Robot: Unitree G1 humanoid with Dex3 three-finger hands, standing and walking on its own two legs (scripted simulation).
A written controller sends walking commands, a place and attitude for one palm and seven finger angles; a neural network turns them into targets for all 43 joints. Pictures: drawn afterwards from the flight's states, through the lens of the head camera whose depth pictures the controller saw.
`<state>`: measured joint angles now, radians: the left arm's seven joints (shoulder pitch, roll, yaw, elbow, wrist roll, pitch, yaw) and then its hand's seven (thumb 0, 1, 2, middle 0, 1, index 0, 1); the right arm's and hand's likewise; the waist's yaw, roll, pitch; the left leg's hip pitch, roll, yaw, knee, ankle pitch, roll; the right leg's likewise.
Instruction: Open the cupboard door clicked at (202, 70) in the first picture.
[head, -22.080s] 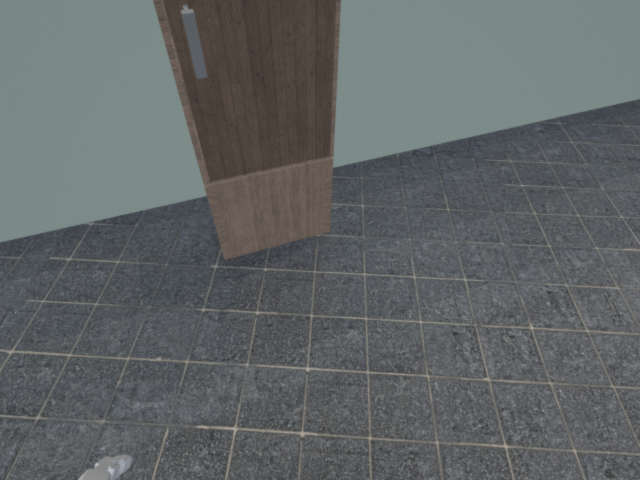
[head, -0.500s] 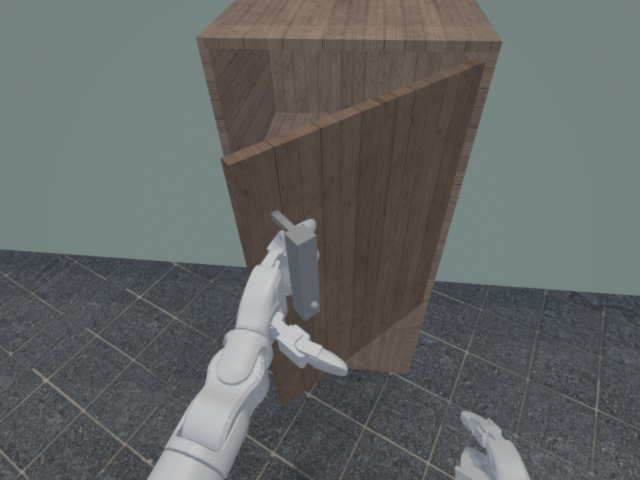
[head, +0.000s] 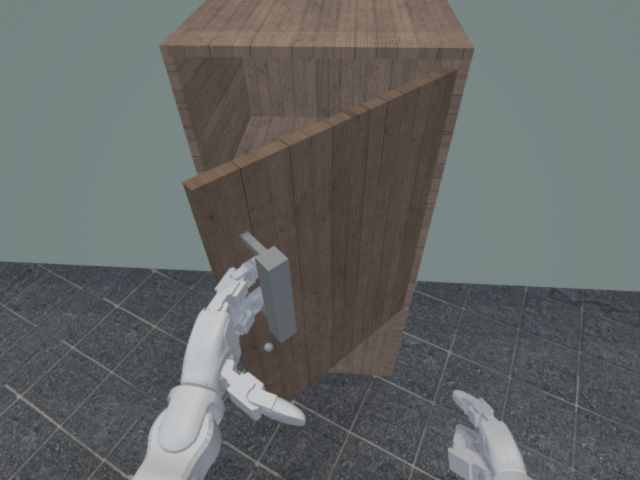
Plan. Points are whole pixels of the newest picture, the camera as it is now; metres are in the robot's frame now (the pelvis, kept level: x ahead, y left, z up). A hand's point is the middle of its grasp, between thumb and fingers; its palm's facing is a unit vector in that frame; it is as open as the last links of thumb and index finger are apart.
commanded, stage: slide the hand sideways off the handle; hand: left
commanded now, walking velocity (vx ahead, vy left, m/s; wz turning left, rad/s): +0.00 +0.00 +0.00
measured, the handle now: (267, 287) +0.32 +0.09 +0.10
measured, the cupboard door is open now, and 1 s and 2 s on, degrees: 45 44 44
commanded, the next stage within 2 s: draw the hand back to the body in 0.42 s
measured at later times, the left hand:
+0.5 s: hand (200, 404) +0.18 +0.14 +0.09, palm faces +0.01 -1.00 -0.04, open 16.3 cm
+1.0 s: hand (140, 393) +0.18 +0.19 +0.12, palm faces +0.02 -1.00 -0.07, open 16.3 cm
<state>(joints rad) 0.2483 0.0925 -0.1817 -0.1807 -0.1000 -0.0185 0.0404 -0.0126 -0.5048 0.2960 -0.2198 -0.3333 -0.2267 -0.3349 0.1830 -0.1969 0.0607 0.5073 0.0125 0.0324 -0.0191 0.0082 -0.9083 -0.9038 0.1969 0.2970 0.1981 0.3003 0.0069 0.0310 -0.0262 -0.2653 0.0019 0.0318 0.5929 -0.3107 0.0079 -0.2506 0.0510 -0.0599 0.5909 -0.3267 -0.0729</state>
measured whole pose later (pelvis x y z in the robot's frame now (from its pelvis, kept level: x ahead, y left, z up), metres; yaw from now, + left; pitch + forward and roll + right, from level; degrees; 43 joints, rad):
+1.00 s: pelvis -0.01 +0.02 -0.01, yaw +2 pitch -1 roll -1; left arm 0.47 0.24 0.08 -0.42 -0.24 -0.01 -0.17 -0.01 -0.50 0.30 -0.15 -0.30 -0.15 -0.30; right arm 0.24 -0.23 0.07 0.53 0.04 -0.20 -0.07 0.01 -0.91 -0.90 0.20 0.30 0.20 0.30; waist 0.05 0.05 -0.04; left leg -0.33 -0.02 0.00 0.68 -0.34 0.04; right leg -0.28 0.03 -0.09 0.64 -0.34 -0.04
